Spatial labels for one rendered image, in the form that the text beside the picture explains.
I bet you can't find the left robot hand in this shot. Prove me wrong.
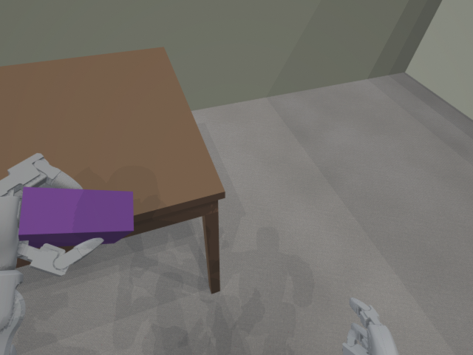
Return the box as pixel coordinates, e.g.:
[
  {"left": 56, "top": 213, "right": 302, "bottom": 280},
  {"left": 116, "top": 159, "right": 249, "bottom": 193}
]
[{"left": 0, "top": 153, "right": 104, "bottom": 277}]

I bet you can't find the right robot hand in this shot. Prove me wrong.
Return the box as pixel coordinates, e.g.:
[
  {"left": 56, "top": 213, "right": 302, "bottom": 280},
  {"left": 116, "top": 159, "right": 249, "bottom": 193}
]
[{"left": 342, "top": 297, "right": 399, "bottom": 355}]

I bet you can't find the sponge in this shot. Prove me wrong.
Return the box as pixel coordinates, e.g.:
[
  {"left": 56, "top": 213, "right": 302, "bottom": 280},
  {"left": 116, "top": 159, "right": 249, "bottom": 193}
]
[{"left": 18, "top": 187, "right": 134, "bottom": 248}]

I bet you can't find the robot left forearm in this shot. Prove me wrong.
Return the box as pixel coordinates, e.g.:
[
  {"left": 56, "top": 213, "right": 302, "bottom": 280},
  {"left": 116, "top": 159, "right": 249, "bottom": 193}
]
[{"left": 0, "top": 270, "right": 26, "bottom": 355}]

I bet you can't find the table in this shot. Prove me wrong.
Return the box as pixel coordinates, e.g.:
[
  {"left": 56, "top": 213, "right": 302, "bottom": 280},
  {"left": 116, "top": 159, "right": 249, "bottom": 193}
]
[{"left": 0, "top": 47, "right": 225, "bottom": 294}]

